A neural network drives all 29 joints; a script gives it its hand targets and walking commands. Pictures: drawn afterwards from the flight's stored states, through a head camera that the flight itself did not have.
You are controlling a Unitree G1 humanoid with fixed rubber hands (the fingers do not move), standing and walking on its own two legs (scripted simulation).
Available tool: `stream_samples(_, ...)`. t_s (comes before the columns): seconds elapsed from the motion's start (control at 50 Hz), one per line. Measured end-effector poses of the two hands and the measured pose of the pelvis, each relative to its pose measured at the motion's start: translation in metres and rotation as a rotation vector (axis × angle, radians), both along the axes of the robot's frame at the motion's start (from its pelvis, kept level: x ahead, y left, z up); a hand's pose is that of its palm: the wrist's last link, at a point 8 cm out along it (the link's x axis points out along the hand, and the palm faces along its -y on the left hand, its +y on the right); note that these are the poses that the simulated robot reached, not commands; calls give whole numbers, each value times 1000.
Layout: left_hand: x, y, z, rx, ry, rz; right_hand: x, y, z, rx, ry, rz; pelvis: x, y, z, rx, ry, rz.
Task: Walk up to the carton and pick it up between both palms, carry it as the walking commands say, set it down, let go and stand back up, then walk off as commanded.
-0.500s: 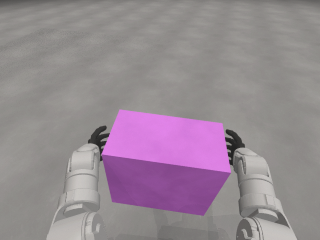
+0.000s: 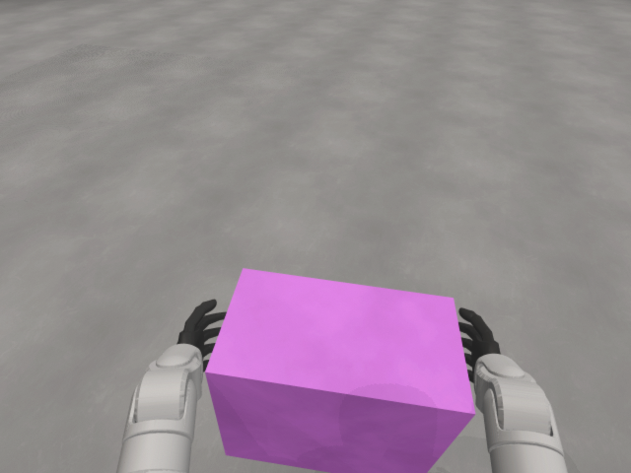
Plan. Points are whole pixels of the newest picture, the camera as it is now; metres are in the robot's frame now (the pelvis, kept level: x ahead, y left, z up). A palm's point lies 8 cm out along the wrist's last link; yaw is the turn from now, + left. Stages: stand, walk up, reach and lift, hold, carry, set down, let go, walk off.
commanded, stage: reach and lift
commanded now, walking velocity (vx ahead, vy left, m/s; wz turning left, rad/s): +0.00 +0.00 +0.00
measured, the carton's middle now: (332, 381) +0.28 +0.00 -0.04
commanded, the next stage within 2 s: hold in 0.14 s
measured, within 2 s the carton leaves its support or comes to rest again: neither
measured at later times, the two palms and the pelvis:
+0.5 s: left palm (174, 373) +0.25 +0.19 +0.04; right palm (481, 367) +0.26 -0.19 +0.04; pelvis -0.04 +0.00 +0.00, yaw +0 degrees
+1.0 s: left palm (181, 348) +0.27 +0.19 +0.05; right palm (485, 351) +0.27 -0.19 +0.05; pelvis +0.00 +0.01 -0.01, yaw +1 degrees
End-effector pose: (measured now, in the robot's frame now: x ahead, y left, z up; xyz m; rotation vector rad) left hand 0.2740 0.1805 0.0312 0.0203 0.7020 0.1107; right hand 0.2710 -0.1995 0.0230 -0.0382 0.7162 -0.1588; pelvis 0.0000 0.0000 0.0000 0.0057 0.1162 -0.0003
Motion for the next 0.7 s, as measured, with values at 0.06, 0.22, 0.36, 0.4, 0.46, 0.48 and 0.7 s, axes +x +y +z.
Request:
stream_samples(0.06, -6, 0, -1, 1, 2, 0, -6, 0, -1, 2, 3, 0, -6, 0, 0, 0, -8, 0)
stream_samples(0.22, -24, 1, 1, 2, -5, -3, -24, 1, 1, 2, -5, -1, -23, 0, 0, 0, -36, -1)
stream_samples(0.36, -35, 6, 1, -10, -30, 18, -25, 6, 8, 8, -29, 8, -35, 1, -2, -4, -68, -2)
stream_samples(0.4, -35, 8, 3, -5, -37, 24, -21, 8, 9, 13, -35, 16, -38, 2, -2, -5, -74, -2)
stream_samples(0.46, -32, 11, 6, -1, -50, 31, -14, 11, 13, 12, -49, 27, -38, 2, -2, -5, -74, -2)
stream_samples(0.48, -31, 11, 7, 0, -54, 32, -12, 11, 14, 11, -52, 29, -37, 2, -2, -5, -74, -2)
stream_samples(0.7, -13, 9, 1, -1, -30, 30, 3, 10, 5, 10, -26, 28, -23, 2, -2, -6, -54, -2)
